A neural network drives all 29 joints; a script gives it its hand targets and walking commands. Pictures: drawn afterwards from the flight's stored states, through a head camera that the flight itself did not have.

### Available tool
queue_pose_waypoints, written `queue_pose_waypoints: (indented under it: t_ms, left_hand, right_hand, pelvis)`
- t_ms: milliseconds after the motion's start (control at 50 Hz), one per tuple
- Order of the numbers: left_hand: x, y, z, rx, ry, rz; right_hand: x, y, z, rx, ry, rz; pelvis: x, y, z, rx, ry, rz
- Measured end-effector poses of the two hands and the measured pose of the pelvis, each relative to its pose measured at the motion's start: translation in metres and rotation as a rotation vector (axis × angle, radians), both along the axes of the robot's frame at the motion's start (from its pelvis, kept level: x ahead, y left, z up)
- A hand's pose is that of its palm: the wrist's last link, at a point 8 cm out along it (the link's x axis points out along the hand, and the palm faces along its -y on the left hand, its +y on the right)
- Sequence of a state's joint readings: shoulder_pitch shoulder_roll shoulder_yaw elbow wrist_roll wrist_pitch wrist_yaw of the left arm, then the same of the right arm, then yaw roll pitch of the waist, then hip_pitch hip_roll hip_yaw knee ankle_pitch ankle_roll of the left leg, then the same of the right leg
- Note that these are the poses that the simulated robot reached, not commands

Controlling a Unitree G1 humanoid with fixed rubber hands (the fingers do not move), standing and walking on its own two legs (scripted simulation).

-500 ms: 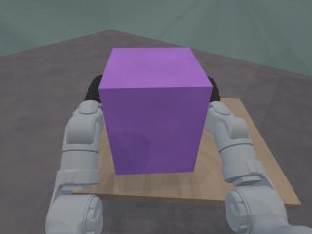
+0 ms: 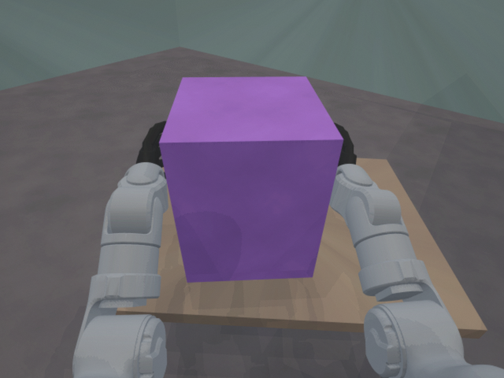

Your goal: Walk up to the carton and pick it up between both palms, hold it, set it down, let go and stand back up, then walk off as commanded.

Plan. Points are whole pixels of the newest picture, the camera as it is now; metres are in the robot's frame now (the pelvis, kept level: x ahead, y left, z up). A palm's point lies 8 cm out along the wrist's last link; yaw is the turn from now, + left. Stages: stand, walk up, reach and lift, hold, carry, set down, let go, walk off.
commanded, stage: hold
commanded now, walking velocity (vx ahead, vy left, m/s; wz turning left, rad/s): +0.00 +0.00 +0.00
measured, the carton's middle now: (247, 177) +0.38 +0.01 +0.19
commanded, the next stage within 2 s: set down in 0.56 s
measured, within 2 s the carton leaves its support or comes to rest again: neither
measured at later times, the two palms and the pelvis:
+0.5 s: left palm (150, 170) +0.37 +0.16 +0.21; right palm (340, 171) +0.37 -0.13 +0.21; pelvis +0.00 +0.00 +0.00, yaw +0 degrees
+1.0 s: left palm (156, 167) +0.40 +0.16 +0.20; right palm (331, 179) +0.39 -0.13 +0.18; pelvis +0.01 +0.00 +0.00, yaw +0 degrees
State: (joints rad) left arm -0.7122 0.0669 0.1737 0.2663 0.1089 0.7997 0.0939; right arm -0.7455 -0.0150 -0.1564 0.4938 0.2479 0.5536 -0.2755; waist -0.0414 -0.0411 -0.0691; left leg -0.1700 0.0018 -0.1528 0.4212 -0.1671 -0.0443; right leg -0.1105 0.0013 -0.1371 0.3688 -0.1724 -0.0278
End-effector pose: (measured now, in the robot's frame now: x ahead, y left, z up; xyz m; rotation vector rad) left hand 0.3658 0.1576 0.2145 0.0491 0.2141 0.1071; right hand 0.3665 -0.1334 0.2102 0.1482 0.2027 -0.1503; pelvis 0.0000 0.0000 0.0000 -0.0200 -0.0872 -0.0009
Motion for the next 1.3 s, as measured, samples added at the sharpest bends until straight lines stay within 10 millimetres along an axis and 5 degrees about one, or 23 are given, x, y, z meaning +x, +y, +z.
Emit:
queue_pose_waypoints:
  t_ms: [580, 860, 1060, 1300]
  left_hand:
    - [0.000, 0.000, -0.001, -0.001, 0.002, -0.001]
    - [0.023, 0.001, 0.007, -0.027, -0.081, -0.047]
    - [0.042, 0.002, -0.034, -0.001, -0.049, -0.046]
    - [0.036, 0.011, -0.066, -0.008, -0.042, -0.007]
  right_hand:
    - [-0.001, 0.000, 0.000, -0.001, 0.001, 0.000]
    - [0.009, 0.001, -0.003, -0.104, -0.091, -0.029]
    - [0.030, 0.001, -0.040, -0.122, -0.074, -0.019]
    - [0.037, 0.011, -0.052, -0.099, -0.105, 0.012]
  pelvis:
    - [0.000, 0.000, 0.000, 0.000, -0.007, 0.000]
    - [0.003, -0.001, 0.001, 0.003, -0.035, 0.002]
    - [0.014, -0.004, 0.003, 0.008, -0.039, 0.004]
    - [0.022, -0.002, 0.003, 0.005, -0.033, 0.004]
